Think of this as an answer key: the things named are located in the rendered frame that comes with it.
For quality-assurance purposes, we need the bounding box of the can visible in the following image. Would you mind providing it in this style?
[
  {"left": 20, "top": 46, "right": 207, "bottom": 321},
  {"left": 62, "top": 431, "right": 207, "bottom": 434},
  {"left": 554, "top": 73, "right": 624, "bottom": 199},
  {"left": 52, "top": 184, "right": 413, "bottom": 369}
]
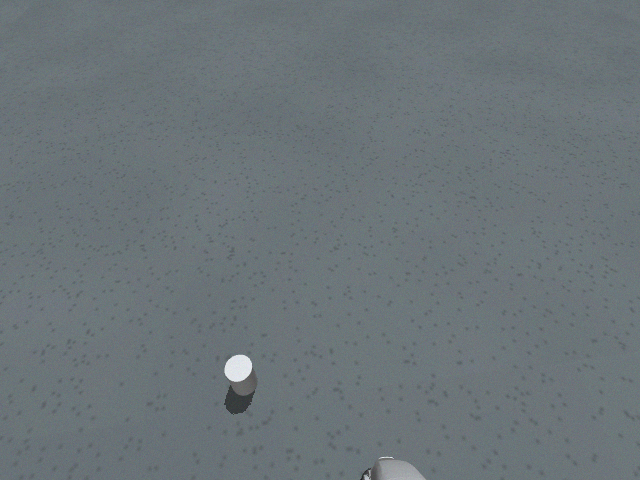
[{"left": 224, "top": 355, "right": 258, "bottom": 396}]

